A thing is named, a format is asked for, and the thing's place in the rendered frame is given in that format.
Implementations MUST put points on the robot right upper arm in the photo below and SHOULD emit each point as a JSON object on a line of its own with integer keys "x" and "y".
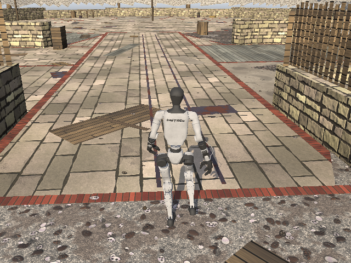
{"x": 196, "y": 125}

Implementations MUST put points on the robot left hand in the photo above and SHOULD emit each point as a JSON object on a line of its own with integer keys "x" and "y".
{"x": 150, "y": 149}

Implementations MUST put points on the right robot shin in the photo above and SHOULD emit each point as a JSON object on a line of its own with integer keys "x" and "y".
{"x": 190, "y": 189}

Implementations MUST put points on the robot left upper arm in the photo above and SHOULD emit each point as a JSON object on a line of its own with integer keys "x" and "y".
{"x": 156, "y": 123}

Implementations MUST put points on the right robot thigh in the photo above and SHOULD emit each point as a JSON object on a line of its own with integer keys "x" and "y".
{"x": 188, "y": 159}

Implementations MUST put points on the robot left forearm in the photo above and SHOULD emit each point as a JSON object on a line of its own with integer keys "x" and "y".
{"x": 151, "y": 141}

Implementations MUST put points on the robot right forearm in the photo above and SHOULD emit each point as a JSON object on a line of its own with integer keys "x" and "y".
{"x": 204, "y": 149}

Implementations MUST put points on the robot right hand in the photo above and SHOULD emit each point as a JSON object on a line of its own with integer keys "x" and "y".
{"x": 208, "y": 168}

